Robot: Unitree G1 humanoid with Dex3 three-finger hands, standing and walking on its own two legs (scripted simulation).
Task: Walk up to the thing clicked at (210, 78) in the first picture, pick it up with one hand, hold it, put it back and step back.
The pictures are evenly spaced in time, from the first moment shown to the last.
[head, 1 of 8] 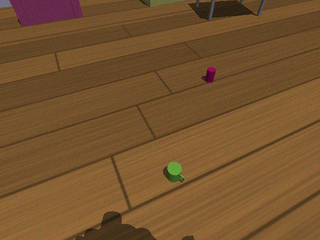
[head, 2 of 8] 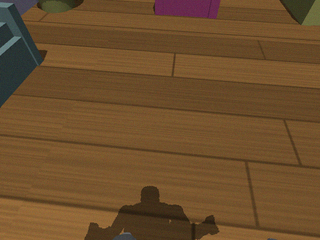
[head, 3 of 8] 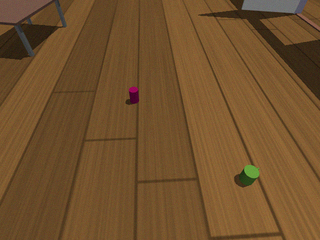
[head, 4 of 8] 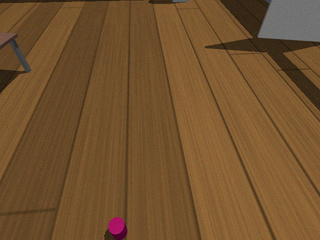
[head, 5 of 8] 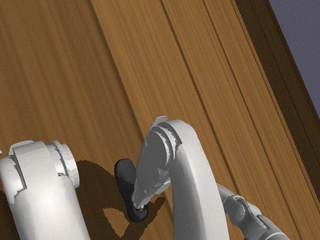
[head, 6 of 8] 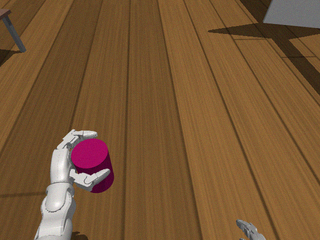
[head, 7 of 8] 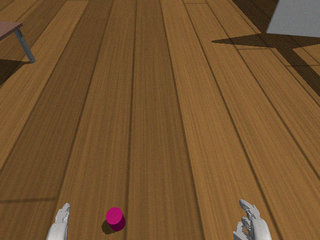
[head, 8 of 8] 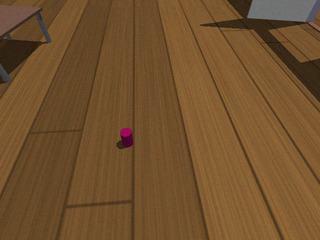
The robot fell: no
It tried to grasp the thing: yes
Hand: left
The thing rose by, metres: 0.67
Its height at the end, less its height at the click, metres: +0.00
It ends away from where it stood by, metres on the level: 0.01
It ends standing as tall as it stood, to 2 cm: yes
